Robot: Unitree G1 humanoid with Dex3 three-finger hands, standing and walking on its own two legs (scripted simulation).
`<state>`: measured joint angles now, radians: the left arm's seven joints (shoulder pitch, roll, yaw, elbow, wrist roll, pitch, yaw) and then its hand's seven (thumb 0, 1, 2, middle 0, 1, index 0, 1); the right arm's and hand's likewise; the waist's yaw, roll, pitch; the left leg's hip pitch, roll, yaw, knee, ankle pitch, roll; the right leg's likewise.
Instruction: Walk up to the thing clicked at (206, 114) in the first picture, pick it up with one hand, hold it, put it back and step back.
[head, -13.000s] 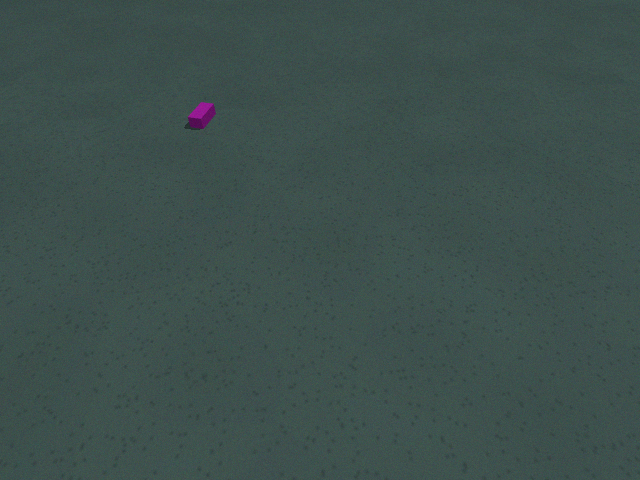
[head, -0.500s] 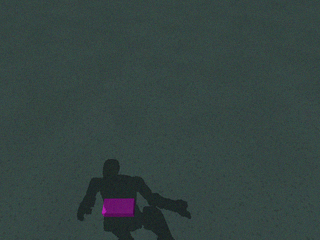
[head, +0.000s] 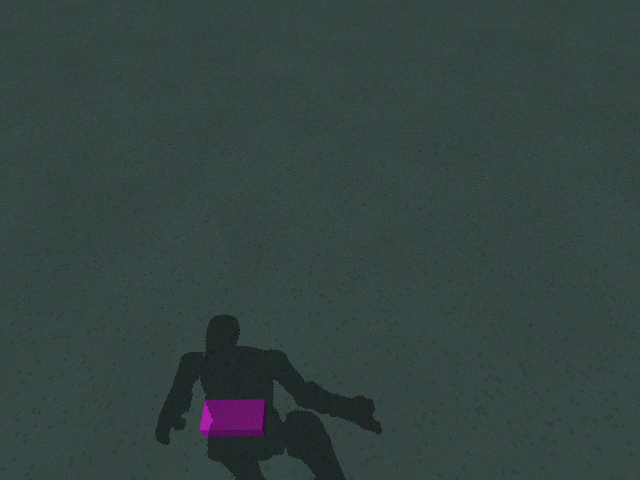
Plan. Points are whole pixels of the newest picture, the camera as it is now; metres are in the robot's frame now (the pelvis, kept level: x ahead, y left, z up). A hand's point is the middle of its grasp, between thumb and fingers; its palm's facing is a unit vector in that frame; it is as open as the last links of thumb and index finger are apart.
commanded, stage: stand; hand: left
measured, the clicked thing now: (234, 418) +0.43 +0.26 -0.75
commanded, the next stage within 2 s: rise first in 1.80 s
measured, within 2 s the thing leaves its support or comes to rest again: neither
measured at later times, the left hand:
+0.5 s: hand out of the picture +0.07 +0.25 -0.16, palm faces -0.03 -0.94 -0.35, open 7.4 cm
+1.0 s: hand out of the picture +0.05 +0.25 -0.16, palm faces -0.03 -0.94 -0.35, open 7.4 cm
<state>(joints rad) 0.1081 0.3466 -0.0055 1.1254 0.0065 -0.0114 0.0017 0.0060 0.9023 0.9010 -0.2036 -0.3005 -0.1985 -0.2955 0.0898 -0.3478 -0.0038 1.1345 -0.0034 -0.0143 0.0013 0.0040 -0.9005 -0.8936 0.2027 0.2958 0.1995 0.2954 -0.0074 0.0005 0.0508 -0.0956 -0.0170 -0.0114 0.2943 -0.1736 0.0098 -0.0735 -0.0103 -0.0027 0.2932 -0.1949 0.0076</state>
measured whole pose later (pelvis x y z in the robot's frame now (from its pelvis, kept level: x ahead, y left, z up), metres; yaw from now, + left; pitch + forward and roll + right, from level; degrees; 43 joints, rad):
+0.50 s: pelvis -0.01 -0.01 +0.00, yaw +0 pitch -2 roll +0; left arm 0.12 0.35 0.00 1.12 0.01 -0.01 0.00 0.01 0.90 0.90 -0.20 -0.30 -0.20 -0.30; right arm 0.11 -0.35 0.00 1.13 0.00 -0.01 0.00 0.00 -0.90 -0.89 0.20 0.30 0.20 0.30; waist -0.01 0.00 0.05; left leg -0.09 -0.01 -0.01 0.29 -0.16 0.00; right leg -0.07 0.00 -0.01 0.29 -0.18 0.00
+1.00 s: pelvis -0.01 -0.01 +0.00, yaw +0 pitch -2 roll +0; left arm 0.13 0.35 -0.01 1.13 0.01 -0.01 0.00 0.01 0.90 0.90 -0.20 -0.30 -0.20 -0.30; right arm 0.12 -0.35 0.01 1.14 0.00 -0.01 0.00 0.00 -0.90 -0.89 0.20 0.30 0.20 0.30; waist 0.00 0.00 0.05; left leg -0.10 -0.01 -0.01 0.29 -0.16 0.00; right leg -0.08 0.00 0.00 0.30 -0.18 0.00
